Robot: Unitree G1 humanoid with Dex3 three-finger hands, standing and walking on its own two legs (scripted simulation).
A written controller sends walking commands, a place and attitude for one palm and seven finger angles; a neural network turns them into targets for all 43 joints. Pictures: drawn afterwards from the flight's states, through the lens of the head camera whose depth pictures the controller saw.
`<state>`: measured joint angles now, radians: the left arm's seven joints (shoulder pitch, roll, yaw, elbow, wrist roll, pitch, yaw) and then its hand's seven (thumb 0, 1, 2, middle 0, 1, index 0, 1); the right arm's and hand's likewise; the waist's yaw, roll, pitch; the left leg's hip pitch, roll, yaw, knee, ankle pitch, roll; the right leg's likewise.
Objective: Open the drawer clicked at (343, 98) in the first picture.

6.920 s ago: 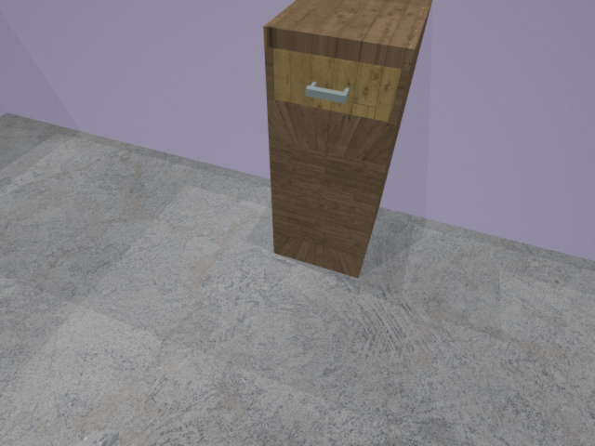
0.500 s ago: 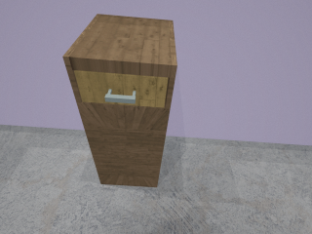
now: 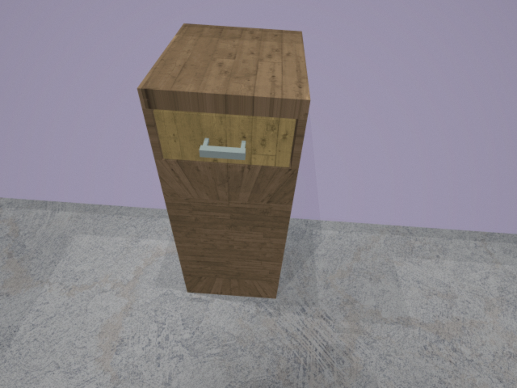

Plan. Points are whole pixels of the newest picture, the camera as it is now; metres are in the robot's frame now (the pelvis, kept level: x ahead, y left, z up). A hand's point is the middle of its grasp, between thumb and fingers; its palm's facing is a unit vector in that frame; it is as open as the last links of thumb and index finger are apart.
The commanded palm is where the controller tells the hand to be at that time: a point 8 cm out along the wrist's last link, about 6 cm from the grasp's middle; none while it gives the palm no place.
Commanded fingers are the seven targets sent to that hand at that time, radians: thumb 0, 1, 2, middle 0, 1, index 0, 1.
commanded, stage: shuffle to correct the standing spot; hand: left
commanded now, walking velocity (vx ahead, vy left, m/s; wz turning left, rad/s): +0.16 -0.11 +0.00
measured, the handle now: (223, 147) +0.63 +0.14 +0.02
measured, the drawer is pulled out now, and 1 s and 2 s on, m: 0.00 0.00 0.00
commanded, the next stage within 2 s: come to a stop and stand still in 0.78 s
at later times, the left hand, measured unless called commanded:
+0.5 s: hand out of the picture +0.07 +0.16 -0.16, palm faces -0.01 -0.98 -0.22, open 7.3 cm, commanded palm none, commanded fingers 0.00 0.90 0.90 -0.20 -0.30 -0.20 -0.30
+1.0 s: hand out of the picture +0.10 +0.09 -0.19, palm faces +0.04 -1.00 -0.08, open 7.4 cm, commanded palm none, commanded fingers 0.00 0.90 0.90 -0.20 -0.30 -0.20 -0.30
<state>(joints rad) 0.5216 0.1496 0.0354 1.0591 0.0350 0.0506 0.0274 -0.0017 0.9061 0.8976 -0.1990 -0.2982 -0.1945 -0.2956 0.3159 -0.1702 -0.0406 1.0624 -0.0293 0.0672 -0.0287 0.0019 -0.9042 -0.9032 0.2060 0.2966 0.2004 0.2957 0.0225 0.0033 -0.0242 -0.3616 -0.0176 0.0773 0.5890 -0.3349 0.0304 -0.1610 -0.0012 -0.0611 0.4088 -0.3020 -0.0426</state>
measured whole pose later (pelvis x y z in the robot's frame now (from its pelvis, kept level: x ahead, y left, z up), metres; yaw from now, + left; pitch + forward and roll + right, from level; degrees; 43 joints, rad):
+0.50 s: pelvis +0.02 -0.03 +0.00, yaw -1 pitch +0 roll +0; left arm 0.28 0.19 0.07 0.98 0.03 0.03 -0.01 0.01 0.93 0.90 -0.20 -0.30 -0.19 -0.30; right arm 0.43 -0.12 -0.05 1.09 -0.04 -0.01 -0.03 0.00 -0.90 -0.90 0.21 0.30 0.20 0.30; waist -0.06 0.02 -0.03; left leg -0.21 0.08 0.11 0.43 -0.23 -0.01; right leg -0.35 -0.07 -0.08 0.58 -0.28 0.02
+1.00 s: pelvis +0.13 -0.06 -0.01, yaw -1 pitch +1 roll -1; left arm 0.38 0.12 0.04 1.09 0.04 0.02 0.00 0.00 0.91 0.90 -0.20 -0.30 -0.20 -0.30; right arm 0.30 -0.13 -0.03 1.01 -0.03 -0.05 -0.04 0.00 -0.93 -0.90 0.20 0.30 0.20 0.30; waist -0.01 -0.05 -0.01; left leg -0.25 0.04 0.16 0.49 -0.26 0.04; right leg -0.40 -0.04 -0.07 0.93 -0.37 0.00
